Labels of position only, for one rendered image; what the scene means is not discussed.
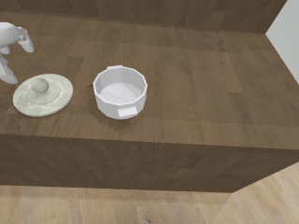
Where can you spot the knob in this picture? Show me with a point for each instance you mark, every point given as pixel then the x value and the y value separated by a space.
pixel 39 85

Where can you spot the left robot hand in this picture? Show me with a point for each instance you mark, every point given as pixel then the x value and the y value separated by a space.
pixel 10 34

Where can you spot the pot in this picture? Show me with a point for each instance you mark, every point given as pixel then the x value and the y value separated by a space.
pixel 120 92

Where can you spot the lid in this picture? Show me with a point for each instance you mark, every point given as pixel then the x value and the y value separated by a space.
pixel 34 104

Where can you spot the table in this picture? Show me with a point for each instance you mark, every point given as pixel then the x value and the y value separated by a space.
pixel 221 110

